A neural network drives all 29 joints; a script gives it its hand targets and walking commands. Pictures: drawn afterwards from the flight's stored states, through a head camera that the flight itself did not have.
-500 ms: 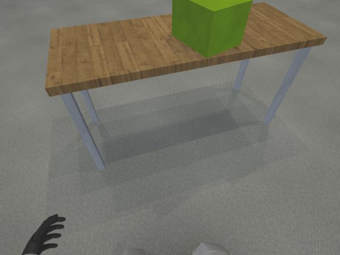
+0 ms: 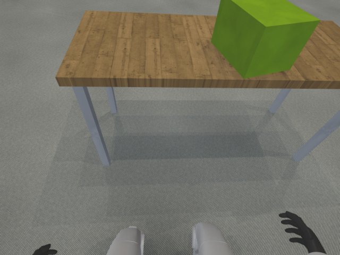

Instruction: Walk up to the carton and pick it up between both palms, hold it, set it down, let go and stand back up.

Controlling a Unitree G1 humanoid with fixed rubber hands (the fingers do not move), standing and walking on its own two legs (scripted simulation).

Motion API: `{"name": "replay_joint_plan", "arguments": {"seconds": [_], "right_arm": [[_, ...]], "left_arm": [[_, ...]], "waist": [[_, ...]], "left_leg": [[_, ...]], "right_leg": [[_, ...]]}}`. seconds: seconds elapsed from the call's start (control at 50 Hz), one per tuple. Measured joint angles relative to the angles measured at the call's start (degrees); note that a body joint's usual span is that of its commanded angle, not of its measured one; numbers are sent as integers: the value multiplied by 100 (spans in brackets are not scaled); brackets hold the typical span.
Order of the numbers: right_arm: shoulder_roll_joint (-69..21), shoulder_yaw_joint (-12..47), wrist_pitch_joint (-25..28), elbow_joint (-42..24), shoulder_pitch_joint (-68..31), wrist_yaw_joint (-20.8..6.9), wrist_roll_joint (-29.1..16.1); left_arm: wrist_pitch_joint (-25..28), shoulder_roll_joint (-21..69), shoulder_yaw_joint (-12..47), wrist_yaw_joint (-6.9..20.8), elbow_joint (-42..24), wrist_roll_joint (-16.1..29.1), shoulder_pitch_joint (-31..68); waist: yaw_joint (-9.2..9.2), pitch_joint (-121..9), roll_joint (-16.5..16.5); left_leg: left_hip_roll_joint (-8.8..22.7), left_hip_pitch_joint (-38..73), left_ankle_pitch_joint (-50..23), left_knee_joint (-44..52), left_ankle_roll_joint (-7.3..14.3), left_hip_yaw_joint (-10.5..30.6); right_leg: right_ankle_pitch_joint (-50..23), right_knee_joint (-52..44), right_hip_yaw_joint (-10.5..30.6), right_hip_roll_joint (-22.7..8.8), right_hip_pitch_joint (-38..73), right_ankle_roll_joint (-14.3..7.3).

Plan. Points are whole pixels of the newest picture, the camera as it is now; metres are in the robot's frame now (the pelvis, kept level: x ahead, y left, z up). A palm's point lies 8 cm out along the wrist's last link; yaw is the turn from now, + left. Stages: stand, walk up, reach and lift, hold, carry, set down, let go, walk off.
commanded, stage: walk up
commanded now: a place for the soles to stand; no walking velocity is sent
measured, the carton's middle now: (257, 32) +0.88 -0.30 +0.09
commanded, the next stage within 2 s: none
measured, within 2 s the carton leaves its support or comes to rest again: neither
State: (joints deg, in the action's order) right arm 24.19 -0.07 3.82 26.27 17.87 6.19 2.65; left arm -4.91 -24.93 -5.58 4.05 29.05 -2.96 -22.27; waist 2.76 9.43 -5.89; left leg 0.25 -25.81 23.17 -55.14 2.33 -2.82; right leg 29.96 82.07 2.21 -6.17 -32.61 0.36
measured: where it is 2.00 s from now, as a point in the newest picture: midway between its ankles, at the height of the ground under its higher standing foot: (222, 215)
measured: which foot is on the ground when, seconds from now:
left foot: down 0.00-0.18, up 0.20-0.50, down 0.52-0.90, up 0.92-1.00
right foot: up 0.00-0.14, down 0.16-0.54, up 0.56-0.86, down 0.88-1.00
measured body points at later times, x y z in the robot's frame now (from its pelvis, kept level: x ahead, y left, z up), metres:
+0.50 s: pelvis +0.15 -0.17 +0.00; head +0.16 -0.15 +0.45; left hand +0.15 +0.15 -0.10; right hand +0.36 -0.45 -0.04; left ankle +0.23 -0.07 -0.66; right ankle +0.16 -0.25 -0.68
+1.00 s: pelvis +0.31 -0.30 -0.02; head +0.32 -0.29 +0.43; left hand +0.40 +0.04 -0.08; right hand +0.45 -0.63 -0.07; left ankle +0.28 -0.14 -0.64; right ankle +0.40 -0.43 -0.68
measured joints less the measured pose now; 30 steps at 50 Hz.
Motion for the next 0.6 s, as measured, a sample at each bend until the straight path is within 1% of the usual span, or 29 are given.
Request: {"name": "replay_joint_plan", "arguments": {"seconds": [0.06, 0.1, 0.14, 0.16, 0.18, 0.2, 0.22, 0.24, 0.26, 0.28, 0.32, 0.36, 0.4, 0.46, 0.5, 0.52, 0.54, 0.56, 0.6], "right_arm": [[118, 40, 67, 80, 218, -44, 77], [217, 38, 63, 134, 330, -94, 89], [324, 14, 12, 194, 430, -150, 78], [366, -13, -35, 233, 483, -174, 71], [409, -59, -97, 290, 518, -198, 63], [431, -128, -168, 357, 544, -217, 27], [427, -200, -246, 420, 565, -217, -61], [428, -257, -317, 467, 576, -202, -146], [444, -296, -366, 501, 574, -199, -204], [455, -324, -389, 530, 555, -210, -228], [442, -363, -379, 570, 483, -248, -202], [396, -380, -354, 588, 389, -288, -180], [311, -371, -336, 567, 268, -332, -173], [156, -325, -298, 499, 25, -373, -182], [65, -289, -244, 430, -138, -374, -196], [38, -269, -196, 382, -207, -367, -206], [11, -249, -137, 333, -282, -351, -209], [26, -223, -92, 263, -347, -328, -179], [120, -171, -77, 106, -356, -238, -134]], "left_arm": [[27, -83, -24, 69, -174, 36, 236], [78, -153, -42, 111, -251, 88, 356], [149, -235, -68, 136, -304, 163, 412], [198, -287, -83, 139, -337, 195, 406], [266, -311, -102, 126, -357, 211, 398], [335, -318, -105, 91, -384, 211, 373], [386, -298, -89, 44, -403, 223, 345], [422, -236, -58, -2, -398, 249, 324], [449, -140, -18, -42, -373, 260, 299], [475, -41, 30, -83, -328, 245, 263], [508, 121, 129, -167, -198, 181, 156], [517, 222, 211, -225, -72, 125, 36], [527, 241, 257, -266, 11, 81, -95], [515, 163, 258, -307, 101, 38, -274], [463, 84, 237, -318, 166, 38, -361], [422, 50, 228, -311, 202, 47, -398], [385, 12, 217, -294, 243, 57, -422], [352, 15, 210, -273, 302, 76, -432], [169, 58, 224, -213, 374, 84, -402]], "waist": [[-121, -97, 39], [-228, -171, 90], [-340, -281, 174], [-374, -354, 214], [-394, -396, 305], [-414, -442, 388], [-426, -483, 429], [-436, -496, 477], [-446, -488, 550], [-447, -465, 617], [-412, -416, 699], [-337, -381, 740], [-222, -333, 706], [-27, -225, 585], [92, -143, 473], [138, -111, 406], [165, -52, 292], [177, 9, 214], [78, -8, 255]], "left_leg": [[205, 85, 261, -130, -52, 163], [385, 127, 464, -244, -88, 304], [606, 141, 731, -411, -105, 496], [732, 127, 997, -554, -98, 604], [856, 97, 1403, -767, -66, 786], [875, -5, 1723, -1075, -29, 987], [764, -148, 1747, -1443, -33, 1134], [613, -297, 1584, -1815, -47, 1210], [486, -444, 1345, -2148, -68, 1193], [396, -561, 1120, -2373, -84, 1077], [322, -702, 809, -2460, -119, 661], [310, -765, 750, -2201, -136, 271], [280, -752, 837, -1766, -101, 16], [232, -669, 785, -1081, -1, -127], [188, -514, 487, -558, 89, -157], [140, -352, 227, -159, 149, -174], [78, -239, -191, 54, 173, -223], [41, -189, -281, 28, 156, -276], [65, -178, -74, -144, 151, -225]], "right_leg": [[-205, -731, 77, -253, -284, -37], [-283, -1309, 57, -323, -300, -92], [-487, -1900, -46, -272, -131, -138], [-602, -2224, -132, -199, 34, -125], [-778, -2206, -275, -79, 81, 11], [-666, -2000, -438, 9, 60, 77], [-458, -1806, -579, 37, 52, 75], [-259, -1697, -722, 42, 109, 34], [-106, -1673, -872, 46, 222, -22], [-19, -1707, -1004, 51, 365, -73], [71, -1848, -1199, 62, 659, -151], [129, -2037, -1355, 87, 917, -219], [173, -2211, -1464, 108, 1130, -276], [242, -2438, -1592, 144, 1402, -340], [314, -2532, -1651, 149, 1552, -359], [374, -2525, -1655, 131, 1597, -355], [464, -2452, -1620, 61, 1626, -341], [487, -2227, -1516, 6, 1572, -325], [575, -1336, -1077, 187, 1214, -226]]}}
